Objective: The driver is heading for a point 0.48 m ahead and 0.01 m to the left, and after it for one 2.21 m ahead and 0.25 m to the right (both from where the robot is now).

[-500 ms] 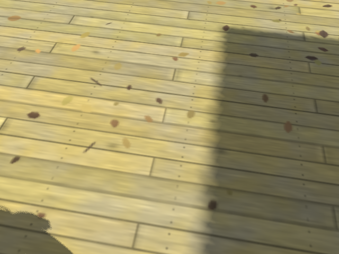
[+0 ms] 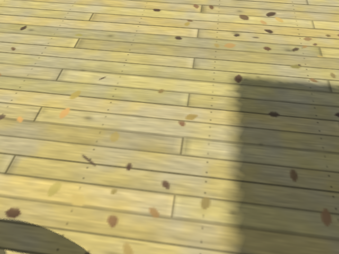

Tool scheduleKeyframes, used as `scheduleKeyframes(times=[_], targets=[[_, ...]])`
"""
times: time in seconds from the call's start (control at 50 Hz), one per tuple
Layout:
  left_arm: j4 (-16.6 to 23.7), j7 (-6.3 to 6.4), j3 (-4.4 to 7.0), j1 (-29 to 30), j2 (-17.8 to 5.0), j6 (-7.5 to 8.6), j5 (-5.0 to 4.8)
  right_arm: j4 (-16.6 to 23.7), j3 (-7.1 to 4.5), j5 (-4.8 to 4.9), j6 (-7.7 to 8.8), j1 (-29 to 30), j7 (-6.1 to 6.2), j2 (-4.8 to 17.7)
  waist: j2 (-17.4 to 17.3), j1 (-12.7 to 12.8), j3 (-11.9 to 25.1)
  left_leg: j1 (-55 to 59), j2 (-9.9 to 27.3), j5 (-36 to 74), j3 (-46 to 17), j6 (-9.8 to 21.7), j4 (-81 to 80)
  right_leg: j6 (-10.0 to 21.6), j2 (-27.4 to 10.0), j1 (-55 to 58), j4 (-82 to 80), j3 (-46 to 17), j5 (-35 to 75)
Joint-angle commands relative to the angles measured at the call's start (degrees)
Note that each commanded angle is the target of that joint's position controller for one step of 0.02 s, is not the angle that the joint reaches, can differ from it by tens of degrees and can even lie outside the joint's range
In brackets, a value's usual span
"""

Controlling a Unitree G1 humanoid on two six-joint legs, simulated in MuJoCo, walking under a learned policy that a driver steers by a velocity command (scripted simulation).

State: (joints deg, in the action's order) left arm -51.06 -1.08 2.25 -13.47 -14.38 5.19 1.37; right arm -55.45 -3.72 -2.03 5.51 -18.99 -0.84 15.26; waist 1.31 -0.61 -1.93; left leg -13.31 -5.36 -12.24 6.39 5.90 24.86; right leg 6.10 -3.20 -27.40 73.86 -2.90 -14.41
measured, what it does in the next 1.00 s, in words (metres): walks ahead: right foot, then left foot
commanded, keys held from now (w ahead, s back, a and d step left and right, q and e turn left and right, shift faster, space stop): w+shift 0.24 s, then shift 0.76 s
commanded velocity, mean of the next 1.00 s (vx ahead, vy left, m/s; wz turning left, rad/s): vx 0.47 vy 0.00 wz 0.00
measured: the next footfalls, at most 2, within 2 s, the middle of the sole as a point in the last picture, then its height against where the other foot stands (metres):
right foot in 0.30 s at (203, 247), level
left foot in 0.70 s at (160, 197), level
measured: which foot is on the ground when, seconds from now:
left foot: down 0.00-0.30, up 0.32-0.68, down 0.70-1.00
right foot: up 0.00-0.28, down 0.30-0.72, up 0.74-0.96, down 0.98-1.00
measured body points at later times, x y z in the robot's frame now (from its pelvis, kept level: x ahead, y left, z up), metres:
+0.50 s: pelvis +0.44 -0.04 +0.01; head +0.49 -0.04 +0.45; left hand +0.46 +0.23 -0.13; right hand +0.56 -0.29 -0.13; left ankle +0.45 +0.10 -0.65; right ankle +0.47 -0.10 -0.74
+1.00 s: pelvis +0.60 -0.01 +0.00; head +0.61 -0.01 +0.45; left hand +0.64 +0.22 -0.15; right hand +0.65 -0.25 -0.15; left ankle +0.69 +0.07 -0.74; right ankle +0.58 -0.13 -0.74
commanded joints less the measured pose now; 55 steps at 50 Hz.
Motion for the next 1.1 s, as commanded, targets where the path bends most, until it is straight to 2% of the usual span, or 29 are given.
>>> scheduleKeyframes(times=[0.02, 0.1, 0.14, 0.18, 0.22, 0.26, 0.28, 0.3, 0.32, 0.34, 0.38, 0.42, 0.5, 0.54, 0.62, 0.68, 0.7, 0.72, 0.74, 0.76, 0.8, 0.84, 0.88, 0.94, 0.98, 1.0, 1.02, 1.06, 1.1], targets=[[4.3, -1.56, -0.63, 0.2, -0.5, -1.27, 1.28, 0.9, 0.21, 1.36, 2.19, -2.3, 0.16, 2.2, -2.5, 2.9, -3.0, 2.0, 15.1, -3.1, -18.5, 6.0, -18.9, -1.8, -5.0, -12.2, -4.3, -0.5, 2.1], [9.8, -2.38, -1.86, 13.5, -1.1, -0.58, 0.93, 0.8, 0.3, 2.01, 2.99, -5.3, -0.53, 3.3, -2.0, 0.6, -7.3, -1.5, 10.0, 15.8, -8.4, 4.8, -22.9, -2.7, -4.2, -9.0, -27.0, 6.4, 17.6], [10.7, -2.75, -2.41, 17.3, -0.6, -0.54, -0.05, 0.1, 0.26, 2.8, 3.44, -8.7, -0.29, 4.7, -1.9, -1.4, -6.3, 1.4, 10.6, 25.8, -7.1, 3.6, -26.6, -1.6, -1.3, -3.0, -34.6, 10.0, 24.6], [11.9, -2.31, -2.45, 19.3, -2.0, -0.2, -0.24, -0.9, 0.08, 2.65, 3.44, -10.3, 0.11, 6.7, -3.4, -1.2, -7.5, 9.9, 13.4, 38.9, -5.8, 2.9, -25.6, 0.0, -0.3, -3.0, -40.9, 10.2, 26.0], [11.5, -1.45, -1.55, 17.4, -4.4, -0.13, 0.25, -1.1, -0.1, 1.71, 2.66, -10.8, 0.73, 8.8, -5.5, 0.2, -2.8, 19.7, 14.4, 58.2, -4.4, 2.0, -18.6, 1.4, 4.1, 0.0, -42.8, 12.0, 19.9], [7.5, -0.29, -0.03, 2.4, -7.8, 0.04, 0.58, -1.5, -0.64, 0.11, 1.03, -9.8, 1.93, 11.1, -8.5, 7.6, 6.1, 22.1, 15.6, 70.2, -4.1, 0.9, 1.6, 3.2, 7.7, 14.2, -42.5, 10.2, 13.1], [3.6, 0.52, 0.71, -9.2, -8.9, 0.28, 1.21, -1.2, -0.76, 0.33, 0.29, -7.6, 2.38, 11.2, -7.6, 13.1, 10.6, 18.3, 13.8, 64.1, -2.8, -0.1, 17.7, 4.1, 5.9, 25.0, -46.5, 9.0, 17.0], [1.9, 1.43, 1.96, -17.0, -13.2, 0.37, 2.38, 0.4, -0.02, 0.75, 0.25, -8.9, 2.36, 7.1, -2.8, 13.3, 17.1, 6.8, 9.4, 38.3, -2.6, -0.4, 38.2, 5.5, -5.9, 38.4, -41.6, -1.8, 20.3], [1.9, 0.68, 2.96, -15.0, -16.3, 0.46, 2.56, 0.5, 1.78, 5.49, 0.57, -20.5, 1.59, -1.4, 17.5, 5.1, 29.5, -16.0, -2.0, -18.6, -7.2, -3.9, 65.9, 17.1, -25.2, 58.9, -44.4, -34.2, 39.2], [2.7, -0.02, 3.5, -11.7, -13.8, -0.09, 0.59, 0.6, 0.69, 3.98, 0.69, -15.6, 2.57, 4.9, 2.7, 6.3, 29.8, -19.1, 1.2, -14.1, -13.1, -2.3, 66.7, 16.2, -21.0, 53.9, -46.4, -31.8, 45.5], [1.2, 0.07, 1.35, -5.2, -5.7, 0.74, 0.26, 3.6, 1.25, 2.34, 1.03, -4.0, 2.44, 3.0, -2.5, 3.6, 9.2, -22.8, 5.9, -10.1, -11.4, -2.6, 56.3, 11.2, -15.8, 34.4, -50.6, -15.5, 49.9], [-0.5, 0.78, 0.01, -4.8, -2.1, 1.28, -0.37, 3.9, 1.39, 0.37, -0.99, -3.2, 1.3, 1.6, -1.1, 0.4, 3.7, -17.2, 7.2, -8.9, -11.1, -3.4, 48.4, 7.8, -12.0, 21.8, -55.7, -7.8, 51.2], [-1.8, 0.31, 0.18, -2.8, -5.4, 2.52, -0.59, 5.0, 2.02, 0.0, -3.0, -2.3, 0.4, -0.8, 1.8, -3.7, 3.6, -10.4, 6.4, -3.2, -6.9, -4.5, 31.4, 6.6, -7.3, 13.1, -58.5, 2.1, 59.3], [-2.0, 0.0, 0.09, -1.5, -5.2, 2.28, -0.99, 6.0, 2.7, 0.65, -2.63, 2.2, 0.36, -1.1, 4.3, -2.8, 3.5, -6.5, 5.6, 7.3, -3.5, -4.3, 18.8, 4.5, -3.3, 11.6, -59.0, 6.7, 55.2], [-4.1, 0.24, 0.04, -5.4, -5.2, 1.48, -1.6, 5.7, 2.83, 0.79, -2.21, 6.0, 0.94, 0.6, 4.1, -0.2, 4.1, -3.6, 5.7, 16.6, -3.7, -3.4, 11.0, 2.8, -5.1, 17.0, -56.6, 5.2, 45.7], [-5.4, 1.41, 0.16, -5.7, -5.5, 0.09, -1.49, 3.3, 2.17, -0.28, -1.13, 2.0, 1.54, 2.2, 2.2, -2.0, 2.3, 0.8, 5.1, 16.2, -4.0, -1.7, 2.6, 1.0, -5.4, 19.4, -47.7, 4.0, 40.9], [-5.9, 1.68, 0.29, -8.2, -5.8, -0.25, -1.35, 2.1, 1.62, -0.52, -0.29, -0.4, 1.77, 4.2, -1.4, -2.0, 2.9, 4.9, 7.4, 30.3, -6.3, -1.1, -0.6, -0.7, -2.8, 19.1, -41.4, 4.7, 33.6], [-6.3, 2.14, -0.14, -14.1, -3.9, -0.47, -1.3, 1.5, 0.92, -0.64, 0.17, -3.3, 1.84, 7.4, -8.3, -0.3, 7.4, 12.9, 17.3, 61.5, -13.9, 2.5, 4.1, -2.4, 1.0, 15.1, -32.5, 6.7, 13.7], [-8.7, 2.36, -1.14, -21.3, 1.0, -1.74, -3.19, 1.4, 1.48, 0.25, -0.54, -4.8, 1.76, 5.5, -14.6, 0.1, 16.0, 19.4, 28.1, 75.1, -24.8, 12.8, 3.9, -3.6, 6.5, 11.2, -20.1, 5.7, -17.9], [-8.7, 2.59, -0.42, -17.7, -2.1, -3.2, -2.15, 2.0, 2.29, 1.78, -1.06, -2.9, 1.46, 3.3, -9.4, -0.3, 15.6, 15.6, 27.7, 65.6, -26.8, 14.2, 0.9, -4.0, 6.4, 9.7, -16.8, 1.5, -25.1], [-7.3, 2.38, -0.1, -10.3, -2.1, -4.56, -0.32, 2.4, 2.9, 1.26, -2.02, 3.3, 2.28, 2.1, -5.9, 1.4, 8.4, 6.2, 23.7, 44.0, -23.3, 11.5, -4.5, -4.6, 4.4, 8.8, -17.6, -0.5, -21.5], [-7.8, 2.43, -0.5, -9.3, -0.7, -5.77, -0.2, 2.3, 3.27, 0.63, -2.78, 6.7, 3.07, 1.4, -7.4, 3.5, 5.7, -1.5, 19.4, 31.6, -18.2, 7.4, -8.0, -5.5, 3.1, 13.9, -25.8, 0.3, -17.2], [-9.2, 2.85, -0.89, -9.8, 0.2, -6.6, -0.68, 1.5, 3.05, 0.32, -3.16, 6.0, 3.01, 1.9, -7.6, 3.2, 6.7, -1.5, 17.4, 23.3, -16.8, 5.7, -8.9, -5.8, 4.0, 16.7, -32.3, 2.3, -13.7], [-10.9, 3.15, -1.37, -10.2, 1.3, -7.13, -0.77, 0.7, 2.56, 1.41, -4.0, 7.0, 2.75, 3.1, -6.8, 3.9, 6.6, -4.5, 15.5, 3.1, -16.0, 2.9, -10.2, -5.1, 4.1, 21.8, -44.0, 3.9, -3.1], [-10.3, 3.08, -1.33, -8.0, -1.0, -6.82, 0.36, 0.1, 2.3, 1.85, -4.84, 5.6, 2.45, 2.6, -4.6, 2.6, 2.1, -9.8, 13.3, -14.1, -16.0, -2.1, -12.1, -3.8, 0.3, 22.7, -52.1, -0.8, 0.0], [-9.6, 2.96, -1.16, -5.9, -2.7, -6.47, 0.36, -0.1, 2.08, 2.29, -5.44, 4.7, 2.31, 2.2, -1.8, 1.0, -1.8, -9.0, 10.5, -14.6, -13.8, -3.8, -12.2, -2.7, -1.9, 15.5, -54.3, -4.2, -8.2], [-10.0, 2.79, -1.42, -4.9, -1.8, -5.99, -0.08, -0.5, 2.11, 2.16, -5.69, 5.0, 2.09, 1.5, 1.3, 0.5, -4.2, -3.8, 9.4, -8.8, -12.2, -4.0, -10.0, -2.4, -2.6, 8.5, -56.8, -5.2, -12.6], [-10.3, 2.97, -1.72, -3.9, -0.8, -4.77, -0.68, -2.1, 2.29, 1.62, -5.4, 2.6, 1.84, 0.0, 3.6, -1.1, -2.9, 3.9, 9.2, 0.0, -11.3, -3.6, -6.2, -3.2, -3.0, 5.6, -59.9, -5.7, -11.4], [-10.3, 3.26, -1.68, -3.9, -0.9, -4.08, -0.92, -3.3, 2.18, 1.23, -4.91, 1.6, 1.76, 0.5, 2.0, -1.3, -1.7, 5.2, 9.7, 3.1, -11.6, -3.1, -5.6, -3.3, -2.7, 7.4, -59.8, -5.1, -7.8]])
